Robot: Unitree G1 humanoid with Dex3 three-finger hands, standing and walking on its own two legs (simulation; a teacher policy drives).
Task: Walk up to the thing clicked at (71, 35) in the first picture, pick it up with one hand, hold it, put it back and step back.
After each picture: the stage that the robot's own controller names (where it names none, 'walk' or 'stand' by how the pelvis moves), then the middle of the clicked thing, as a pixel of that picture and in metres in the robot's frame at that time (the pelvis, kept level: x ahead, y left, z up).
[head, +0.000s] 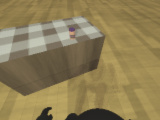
stand; (72, 33) +0.87 +0.25 +0.01
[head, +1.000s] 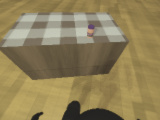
walk; (90, 31) +0.81 +0.10 +0.03
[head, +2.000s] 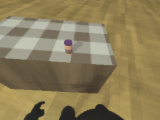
walk; (68, 47) +0.55 +0.21 +0.05
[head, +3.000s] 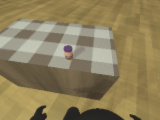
stand; (68, 53) +0.49 +0.21 +0.04
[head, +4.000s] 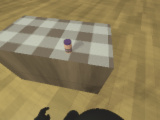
stand; (68, 46) +0.58 +0.24 +0.03
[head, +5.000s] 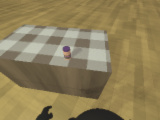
stand; (67, 53) +0.56 +0.24 +0.01
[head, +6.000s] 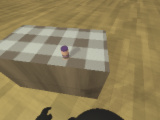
stand; (65, 52) +0.56 +0.26 +0.01
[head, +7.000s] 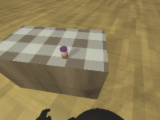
stand; (64, 53) +0.55 +0.27 +0.01
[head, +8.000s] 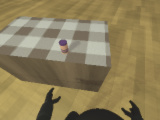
rise first; (64, 47) +0.56 +0.27 +0.02
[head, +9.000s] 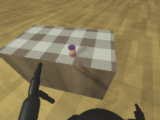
rise first; (72, 51) +0.58 +0.24 +0.01
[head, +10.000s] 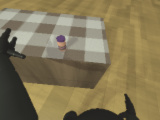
go down; (61, 43) +0.58 +0.22 +0.03
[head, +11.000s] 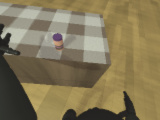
go down; (58, 42) +0.56 +0.22 +0.05
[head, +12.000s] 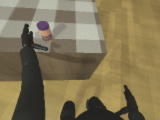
close in; (45, 32) +0.58 +0.25 +0.09
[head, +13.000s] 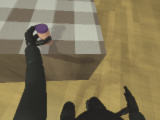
lift; (44, 35) +0.56 +0.24 +0.09
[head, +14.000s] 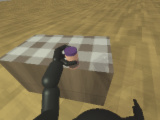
lift; (72, 58) +0.31 +0.13 +0.24
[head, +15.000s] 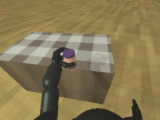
hold; (70, 60) +0.33 +0.15 +0.20
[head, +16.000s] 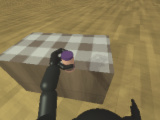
hold; (68, 61) +0.31 +0.15 +0.20
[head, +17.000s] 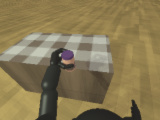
hold; (68, 61) +0.32 +0.15 +0.20
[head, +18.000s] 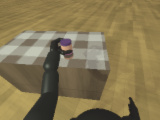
crouch; (67, 49) +0.41 +0.16 +0.21
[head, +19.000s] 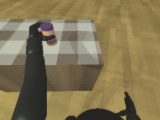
lower; (49, 35) +0.51 +0.22 +0.20
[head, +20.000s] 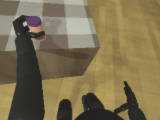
lower; (37, 29) +0.57 +0.22 +0.12
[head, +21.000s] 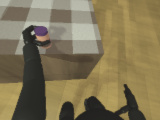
lower; (43, 38) +0.53 +0.23 +0.09
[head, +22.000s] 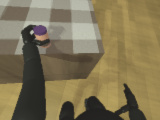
lower; (42, 37) +0.53 +0.23 +0.09
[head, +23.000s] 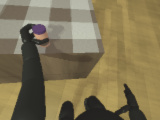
lower; (42, 36) +0.54 +0.23 +0.09
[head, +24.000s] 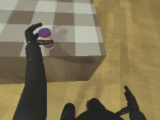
open; (47, 39) +0.53 +0.22 +0.08
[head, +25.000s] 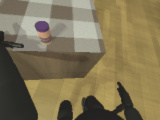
sink last; (44, 33) +0.54 +0.22 +0.09
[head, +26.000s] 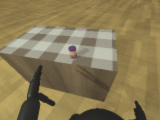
sink last; (73, 53) +0.54 +0.22 +0.05
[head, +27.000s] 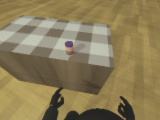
stand; (69, 48) +0.55 +0.21 +0.04
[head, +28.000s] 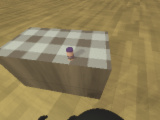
stand; (70, 53) +0.57 +0.22 +0.02
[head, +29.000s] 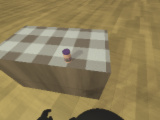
stand; (67, 56) +0.52 +0.23 +0.01
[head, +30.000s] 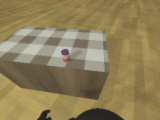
stand; (65, 56) +0.52 +0.24 +0.01
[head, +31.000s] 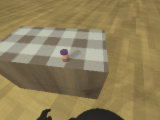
stand; (65, 56) +0.52 +0.25 +0.01
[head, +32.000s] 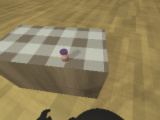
stand; (64, 56) +0.51 +0.25 +0.01
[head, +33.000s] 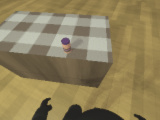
walk; (66, 45) +0.55 +0.24 +0.02
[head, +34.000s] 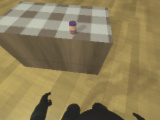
walk; (72, 28) +0.75 +0.21 +0.04
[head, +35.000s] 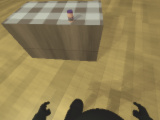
walk; (70, 16) +1.02 +0.32 +0.04
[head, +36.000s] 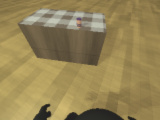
stand; (79, 22) +1.14 +0.23 +0.02
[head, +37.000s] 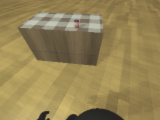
stand; (76, 24) +1.16 +0.24 +0.01
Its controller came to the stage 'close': yes
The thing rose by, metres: 0.21
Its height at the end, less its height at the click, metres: +0.00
